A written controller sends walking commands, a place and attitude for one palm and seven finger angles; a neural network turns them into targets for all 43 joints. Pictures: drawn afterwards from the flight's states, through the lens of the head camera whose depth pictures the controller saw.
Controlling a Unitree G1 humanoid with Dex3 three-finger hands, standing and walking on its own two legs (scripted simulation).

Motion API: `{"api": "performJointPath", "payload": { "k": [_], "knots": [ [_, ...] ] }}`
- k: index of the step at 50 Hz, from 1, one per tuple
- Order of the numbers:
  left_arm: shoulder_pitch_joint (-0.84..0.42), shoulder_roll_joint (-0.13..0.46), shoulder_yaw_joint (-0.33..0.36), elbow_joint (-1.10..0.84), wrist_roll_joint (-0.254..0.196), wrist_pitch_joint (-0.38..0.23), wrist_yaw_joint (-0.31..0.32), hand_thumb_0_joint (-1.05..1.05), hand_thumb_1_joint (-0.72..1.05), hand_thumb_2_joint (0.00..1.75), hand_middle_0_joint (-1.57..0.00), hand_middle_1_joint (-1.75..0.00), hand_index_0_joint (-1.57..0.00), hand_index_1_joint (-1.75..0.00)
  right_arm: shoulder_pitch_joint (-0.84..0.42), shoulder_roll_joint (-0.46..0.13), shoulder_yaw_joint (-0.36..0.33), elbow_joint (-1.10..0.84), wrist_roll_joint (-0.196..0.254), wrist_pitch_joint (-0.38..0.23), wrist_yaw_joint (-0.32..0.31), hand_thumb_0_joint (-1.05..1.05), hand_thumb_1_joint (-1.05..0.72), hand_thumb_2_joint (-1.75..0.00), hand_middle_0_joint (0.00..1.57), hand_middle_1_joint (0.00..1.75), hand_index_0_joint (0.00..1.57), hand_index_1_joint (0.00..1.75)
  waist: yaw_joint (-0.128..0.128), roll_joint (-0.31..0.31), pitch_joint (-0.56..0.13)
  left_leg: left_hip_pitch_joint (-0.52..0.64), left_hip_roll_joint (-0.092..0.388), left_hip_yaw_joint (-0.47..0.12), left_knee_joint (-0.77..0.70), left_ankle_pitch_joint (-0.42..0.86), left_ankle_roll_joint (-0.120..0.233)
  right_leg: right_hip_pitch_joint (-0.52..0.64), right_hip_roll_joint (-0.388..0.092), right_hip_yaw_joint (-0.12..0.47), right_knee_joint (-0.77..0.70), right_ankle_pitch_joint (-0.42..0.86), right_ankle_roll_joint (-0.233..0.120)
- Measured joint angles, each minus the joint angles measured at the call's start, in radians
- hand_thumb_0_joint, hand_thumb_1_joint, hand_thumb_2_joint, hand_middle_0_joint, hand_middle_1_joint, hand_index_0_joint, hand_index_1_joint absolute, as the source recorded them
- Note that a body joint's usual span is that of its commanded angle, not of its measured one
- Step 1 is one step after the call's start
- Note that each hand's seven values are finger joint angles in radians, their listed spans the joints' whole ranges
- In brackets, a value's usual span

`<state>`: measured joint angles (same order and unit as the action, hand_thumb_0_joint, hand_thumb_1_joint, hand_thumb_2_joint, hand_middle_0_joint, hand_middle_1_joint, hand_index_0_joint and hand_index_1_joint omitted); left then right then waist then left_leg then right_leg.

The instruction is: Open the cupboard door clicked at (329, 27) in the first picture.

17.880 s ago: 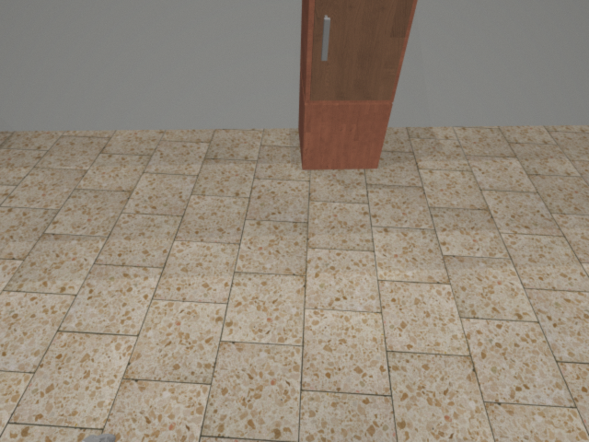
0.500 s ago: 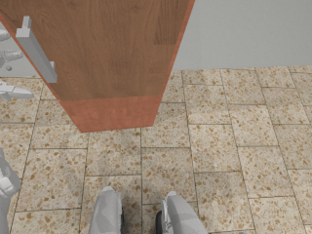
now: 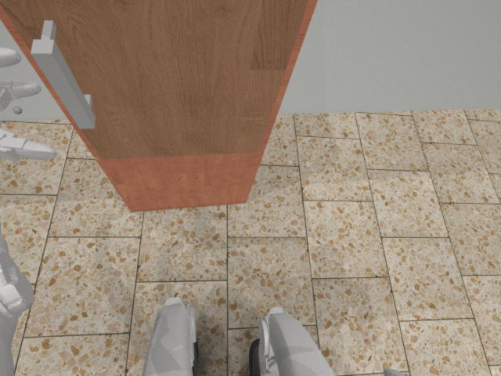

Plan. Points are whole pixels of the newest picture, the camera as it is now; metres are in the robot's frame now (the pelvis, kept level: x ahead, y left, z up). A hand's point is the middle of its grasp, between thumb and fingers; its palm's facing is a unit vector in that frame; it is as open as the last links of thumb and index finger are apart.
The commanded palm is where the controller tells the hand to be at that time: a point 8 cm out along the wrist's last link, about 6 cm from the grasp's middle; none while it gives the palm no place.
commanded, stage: slide the fingers in behind the handle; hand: left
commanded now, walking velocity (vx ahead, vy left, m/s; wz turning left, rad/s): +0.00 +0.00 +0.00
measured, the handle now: (70, 80) +0.53 +0.26 +0.06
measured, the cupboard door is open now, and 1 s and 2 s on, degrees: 0 0 0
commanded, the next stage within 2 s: close the thumb around the handle in 1.46 s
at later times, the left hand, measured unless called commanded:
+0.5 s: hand (51, 106) +0.48 +0.27 +0.06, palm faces +0.11 -0.99 +0.00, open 13.9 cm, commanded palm +0.47 +0.30 +0.06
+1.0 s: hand (75, 109) +0.48 +0.25 +0.06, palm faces +0.12 -0.99 +0.00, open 14.0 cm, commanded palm +0.47 +0.27 +0.06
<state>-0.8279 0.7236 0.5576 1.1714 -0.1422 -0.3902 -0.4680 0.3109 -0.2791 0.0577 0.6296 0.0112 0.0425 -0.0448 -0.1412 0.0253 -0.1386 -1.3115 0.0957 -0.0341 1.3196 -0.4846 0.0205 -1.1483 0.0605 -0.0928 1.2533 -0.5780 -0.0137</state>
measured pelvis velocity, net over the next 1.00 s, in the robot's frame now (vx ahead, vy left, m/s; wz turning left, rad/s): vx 0.01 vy -0.01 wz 0.03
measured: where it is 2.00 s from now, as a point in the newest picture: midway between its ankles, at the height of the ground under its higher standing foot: outside the picture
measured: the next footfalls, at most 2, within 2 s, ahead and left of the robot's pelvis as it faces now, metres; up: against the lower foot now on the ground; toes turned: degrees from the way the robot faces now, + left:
none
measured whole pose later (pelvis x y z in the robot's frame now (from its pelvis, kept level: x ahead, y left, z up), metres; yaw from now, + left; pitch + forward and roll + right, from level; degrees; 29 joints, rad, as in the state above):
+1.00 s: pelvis +0.01 -0.01 +0.01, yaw +2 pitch +26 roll -5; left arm -0.81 0.52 0.41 1.10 -0.14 -0.43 -0.28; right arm 0.32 -0.25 0.03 0.67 -0.01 0.04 -0.02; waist -0.13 0.03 -0.15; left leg -1.26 0.08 -0.04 1.27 -0.47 0.01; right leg -1.10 0.05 -0.10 1.22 -0.58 -0.02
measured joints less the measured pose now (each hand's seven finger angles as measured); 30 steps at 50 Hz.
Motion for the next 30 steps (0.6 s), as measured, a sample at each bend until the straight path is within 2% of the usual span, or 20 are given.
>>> {"api": "performJointPath", "payload": {
  "k": [11,18,23,30],
  "knots": [
    [0.018,-0.079,-0.035,-0.055,0.005,0.0,0.057,-0.01,-0.5,0.3,-0.3,-1.2,-0.3,-1.2,0.012,0.012,-0.007,0.011,-0.007,0.002,0.007,0.01,-0.91,-0.9,0.2,0.3,0.2,0.3,-0.002,0.003,-0.005,0.02,-0.006,0.008,-0.023,0.008,0.003,0.017,-0.006,0.007,-0.019,0.007,0.004],
    [0.022,-0.086,-0.051,-0.047,0.012,-0.014,0.096,-0.01,-0.5,0.3,-0.3,-1.2,-0.31,-1.22,0.02,0.016,-0.008,0.012,-0.011,-0.001,0.011,0.01,-0.91,-0.9,0.2,0.3,0.2,0.3,-0.004,0.005,-0.006,0.03,-0.007,0.009,-0.028,0.007,0.002,0.026,-0.007,0.008,-0.022,0.006,0.003],
    [0.022,-0.118,-0.084,-0.058,0.005,-0.022,0.103,-0.01,-0.5,0.3,-0.3,-1.2,-0.31,-1.21,0.022,0.018,-0.013,0.023,-0.011,0.003,0.012,0.01,-0.91,-0.9,0.2,0.3,0.2,0.3,0.002,0.005,-0.008,0.04,-0.011,0.01,-0.037,0.01,0.001,0.035,-0.011,0.009,-0.028,0.005,0.002],
    [0.015,-0.137,-0.093,-0.05,0.011,-0.031,0.146,-0.01,-0.5,0.3,-0.31,-1.21,-0.32,-1.23,0.021,0.018,-0.017,0.022,-0.015,0.002,0.014,0.01,-0.91,-0.9,0.2,0.3,0.2,0.3,0.003,0.004,-0.009,0.042,-0.014,0.008,-0.04,0.012,-0.003,0.035,-0.013,0.007,-0.025,0.003,-0.001]
  ]
}}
